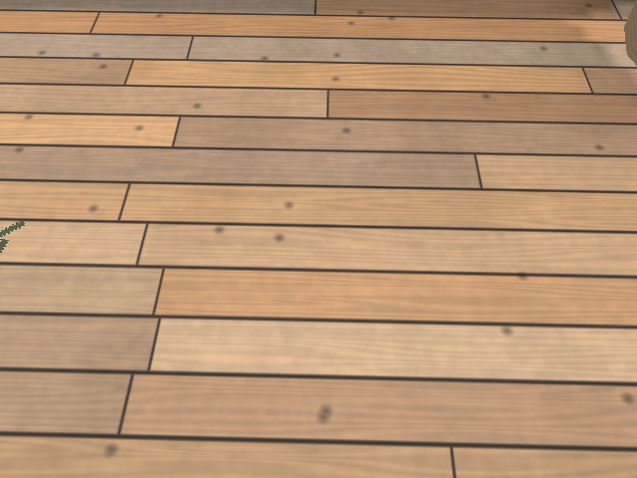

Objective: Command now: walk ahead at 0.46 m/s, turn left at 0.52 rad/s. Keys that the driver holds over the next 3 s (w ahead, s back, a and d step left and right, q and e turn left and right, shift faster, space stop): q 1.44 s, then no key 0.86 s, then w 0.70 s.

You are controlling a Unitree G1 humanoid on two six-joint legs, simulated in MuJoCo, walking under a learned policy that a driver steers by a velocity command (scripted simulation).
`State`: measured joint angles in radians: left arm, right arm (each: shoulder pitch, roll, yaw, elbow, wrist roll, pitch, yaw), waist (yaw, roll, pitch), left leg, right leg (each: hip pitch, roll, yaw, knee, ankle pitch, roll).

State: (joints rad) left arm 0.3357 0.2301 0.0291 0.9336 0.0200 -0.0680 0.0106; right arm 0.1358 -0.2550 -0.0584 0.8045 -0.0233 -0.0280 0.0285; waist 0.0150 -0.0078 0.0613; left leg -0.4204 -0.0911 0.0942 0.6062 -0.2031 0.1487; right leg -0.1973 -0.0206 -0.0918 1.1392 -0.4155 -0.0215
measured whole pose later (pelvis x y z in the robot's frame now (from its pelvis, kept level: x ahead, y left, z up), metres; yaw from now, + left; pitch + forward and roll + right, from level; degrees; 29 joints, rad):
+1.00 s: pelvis +0.17 -0.01 +0.02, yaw +36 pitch +0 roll -2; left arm 0.20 0.31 0.06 0.73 0.02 0.06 0.01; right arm 0.24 -0.28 -0.05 0.72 -0.02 0.06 0.01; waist 0.00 -0.05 0.06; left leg -0.24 -0.05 -0.05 0.49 -0.25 0.07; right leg -0.49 -0.02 -0.02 0.99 -0.39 0.03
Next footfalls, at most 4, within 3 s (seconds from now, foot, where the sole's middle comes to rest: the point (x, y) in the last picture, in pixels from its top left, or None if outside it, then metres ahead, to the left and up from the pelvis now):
0.42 right None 0.33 -0.09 -0.76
0.86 left None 0.16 0.08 -0.76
1.36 right None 0.28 -0.06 -0.76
1.76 left None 0.09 0.04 -0.76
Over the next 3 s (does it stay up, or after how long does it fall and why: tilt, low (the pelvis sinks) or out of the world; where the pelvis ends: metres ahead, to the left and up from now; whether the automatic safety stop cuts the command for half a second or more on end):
stays up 0.30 0.16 0.00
